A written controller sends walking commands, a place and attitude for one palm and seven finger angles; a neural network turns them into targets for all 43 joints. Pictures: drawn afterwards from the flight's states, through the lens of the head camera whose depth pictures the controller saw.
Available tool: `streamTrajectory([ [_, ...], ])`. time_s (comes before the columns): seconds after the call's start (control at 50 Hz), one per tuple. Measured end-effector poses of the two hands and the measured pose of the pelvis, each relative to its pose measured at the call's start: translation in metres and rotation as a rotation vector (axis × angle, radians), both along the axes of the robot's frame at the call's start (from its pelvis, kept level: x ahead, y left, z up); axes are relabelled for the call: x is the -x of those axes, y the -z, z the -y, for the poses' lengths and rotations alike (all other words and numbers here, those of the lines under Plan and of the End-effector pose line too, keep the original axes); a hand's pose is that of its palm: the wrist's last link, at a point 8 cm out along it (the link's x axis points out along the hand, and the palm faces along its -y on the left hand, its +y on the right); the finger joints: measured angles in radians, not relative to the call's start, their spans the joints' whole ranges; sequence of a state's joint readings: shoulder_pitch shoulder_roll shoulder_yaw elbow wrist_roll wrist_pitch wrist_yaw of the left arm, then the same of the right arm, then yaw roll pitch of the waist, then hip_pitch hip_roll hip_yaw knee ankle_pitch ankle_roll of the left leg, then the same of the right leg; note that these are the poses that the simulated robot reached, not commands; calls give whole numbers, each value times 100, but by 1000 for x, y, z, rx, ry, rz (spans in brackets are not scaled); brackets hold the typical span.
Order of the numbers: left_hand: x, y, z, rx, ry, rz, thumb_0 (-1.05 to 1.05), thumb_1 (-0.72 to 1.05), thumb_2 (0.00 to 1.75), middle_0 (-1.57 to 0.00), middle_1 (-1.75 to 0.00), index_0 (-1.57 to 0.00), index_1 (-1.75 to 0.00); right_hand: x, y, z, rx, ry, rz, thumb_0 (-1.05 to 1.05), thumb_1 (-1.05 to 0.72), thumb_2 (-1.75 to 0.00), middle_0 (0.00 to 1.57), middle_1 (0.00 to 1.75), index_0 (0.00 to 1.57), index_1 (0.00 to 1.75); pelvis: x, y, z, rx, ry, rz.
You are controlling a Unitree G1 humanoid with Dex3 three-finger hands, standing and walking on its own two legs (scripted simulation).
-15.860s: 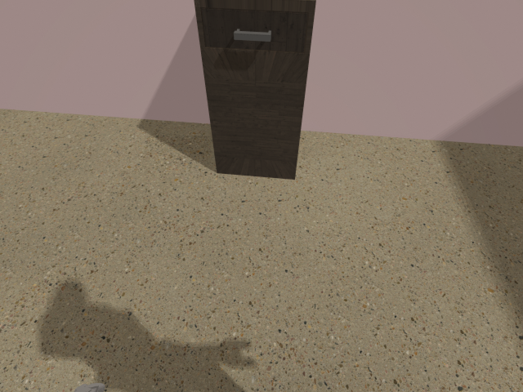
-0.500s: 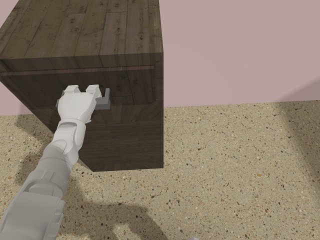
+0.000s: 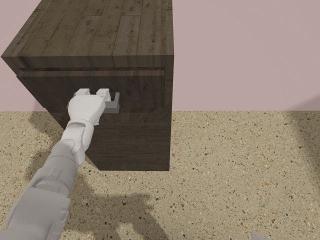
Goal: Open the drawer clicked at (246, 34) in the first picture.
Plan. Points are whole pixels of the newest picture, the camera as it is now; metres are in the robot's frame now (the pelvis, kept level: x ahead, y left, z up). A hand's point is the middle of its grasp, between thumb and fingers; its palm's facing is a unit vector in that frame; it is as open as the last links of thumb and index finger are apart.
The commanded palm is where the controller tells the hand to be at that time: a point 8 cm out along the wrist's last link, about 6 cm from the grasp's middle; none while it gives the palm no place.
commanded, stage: pull the drawer open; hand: left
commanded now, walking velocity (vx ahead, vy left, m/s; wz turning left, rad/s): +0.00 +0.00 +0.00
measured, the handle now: (95, 101) +0.48 +0.19 +0.03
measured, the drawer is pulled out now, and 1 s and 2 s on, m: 0.03 0.22 0.30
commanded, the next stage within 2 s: open the thumb to release the handle in 1.64 s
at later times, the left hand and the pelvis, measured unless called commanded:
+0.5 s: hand (89, 145) +0.35 +0.19 +0.01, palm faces +0.00 -0.08 -1.00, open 5.6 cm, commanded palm +0.30 +0.20 +0.07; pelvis +0.01 +0.01 +0.01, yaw -3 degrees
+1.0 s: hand (79, 187) +0.24 +0.19 +0.01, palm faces -0.02 -0.11 -0.99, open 5.7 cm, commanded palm +0.19 +0.21 +0.07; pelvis +0.01 -0.01 +0.01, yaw -2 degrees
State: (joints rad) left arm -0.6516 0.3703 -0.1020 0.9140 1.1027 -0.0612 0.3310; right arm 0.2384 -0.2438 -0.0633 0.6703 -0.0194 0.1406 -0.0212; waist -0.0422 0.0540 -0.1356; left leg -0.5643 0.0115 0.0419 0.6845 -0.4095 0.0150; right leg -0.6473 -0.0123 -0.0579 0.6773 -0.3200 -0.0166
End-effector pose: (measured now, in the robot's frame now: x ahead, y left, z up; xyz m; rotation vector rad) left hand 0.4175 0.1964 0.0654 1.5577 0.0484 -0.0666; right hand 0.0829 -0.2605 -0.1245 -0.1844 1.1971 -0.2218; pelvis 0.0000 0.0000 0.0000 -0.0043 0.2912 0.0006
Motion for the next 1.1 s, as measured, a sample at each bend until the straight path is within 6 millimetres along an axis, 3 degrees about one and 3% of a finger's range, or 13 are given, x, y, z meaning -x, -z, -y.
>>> streamTrajectory([
  [0.18,10,1,-1,30,3,21,1,72,79,-32,-135,-40,-135,52,1,5,-13,86,-79,0,-91,-90,20,30,20,30,4,-1,0,-5,42,-6],
  [0.3,33,2,-2,48,6,57,1,73,78,-29,-135,-40,-135,59,-5,6,-15,120,-80,1,-91,-90,20,30,20,30,1,-5,-3,-2,60,10],
  [0.4,58,3,-2,55,2,69,2,74,78,-28,-135,-41,-135,33,-10,5,-13,101,-8,1,-91,-90,20,30,20,30,-3,-7,-6,2,62,36],
  [0.64,123,1,-2,83,-36,70,3,71,78,-29,-135,-41,-135,-82,-30,-18,-49,-78,277,1,-91,-90,20,30,20,30,-9,-7,-7,2,42,99],
  [0.76,148,1,-2,84,-54,66,3,70,78,-29,-135,-41,-135,-122,-40,-35,-79,-169,366,1,-91,-90,20,30,20,30,-10,-6,-2,-2,29,124],
  [0.9,174,0,-2,92,-68,56,3,69,77,-30,-135,-41,-135,-133,-44,-43,-108,-212,404,1,-91,-90,20,30,20,30,-11,-6,6,-7,35,138],
  [1.1,212,-1,-2,93,-69,46,3,70,75,-30,-135,-41,-135,-109,-33,-24,-86,-192,344,1,-91,-90,20,30,20,30,-9,-3,13,-12,57,135],
])
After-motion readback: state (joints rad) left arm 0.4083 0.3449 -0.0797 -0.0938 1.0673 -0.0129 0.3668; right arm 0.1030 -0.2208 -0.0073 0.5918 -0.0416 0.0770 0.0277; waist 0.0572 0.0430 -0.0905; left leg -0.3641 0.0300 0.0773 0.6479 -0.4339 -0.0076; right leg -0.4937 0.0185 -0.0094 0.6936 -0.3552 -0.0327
